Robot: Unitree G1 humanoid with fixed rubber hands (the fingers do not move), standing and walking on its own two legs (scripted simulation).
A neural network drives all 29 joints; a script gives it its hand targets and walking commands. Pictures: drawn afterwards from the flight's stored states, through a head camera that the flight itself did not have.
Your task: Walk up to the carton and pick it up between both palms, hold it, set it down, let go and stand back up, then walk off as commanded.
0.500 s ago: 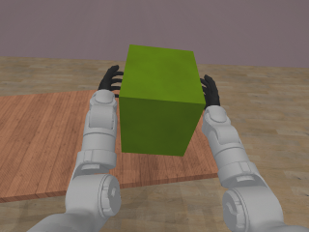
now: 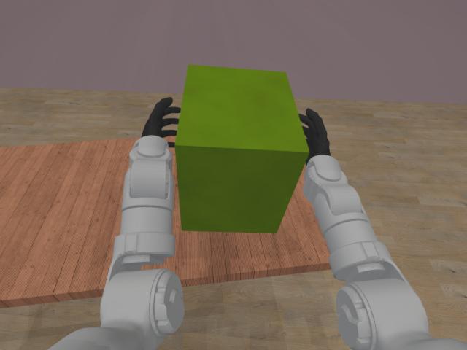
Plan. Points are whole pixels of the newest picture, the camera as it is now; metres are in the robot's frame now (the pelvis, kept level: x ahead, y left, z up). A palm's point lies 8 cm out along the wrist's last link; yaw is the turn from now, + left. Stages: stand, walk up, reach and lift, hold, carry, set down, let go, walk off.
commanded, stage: reach and lift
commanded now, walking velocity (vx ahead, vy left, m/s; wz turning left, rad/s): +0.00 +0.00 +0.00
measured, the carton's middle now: (233, 151) +0.42 +0.00 +0.15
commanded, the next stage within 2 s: hold in 0.10 s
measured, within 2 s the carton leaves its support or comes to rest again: neither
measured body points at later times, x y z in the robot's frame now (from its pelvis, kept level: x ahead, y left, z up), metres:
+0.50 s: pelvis +0.00 +0.00 +0.00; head -0.06 +0.01 +0.45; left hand +0.39 +0.14 +0.21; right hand +0.38 -0.14 +0.19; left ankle +0.02 +0.13 -0.75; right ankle +0.03 -0.13 -0.75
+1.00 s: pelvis +0.00 +0.00 +0.00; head -0.06 +0.01 +0.45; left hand +0.38 +0.14 +0.22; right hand +0.37 -0.14 +0.20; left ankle +0.02 +0.13 -0.75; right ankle +0.03 -0.13 -0.75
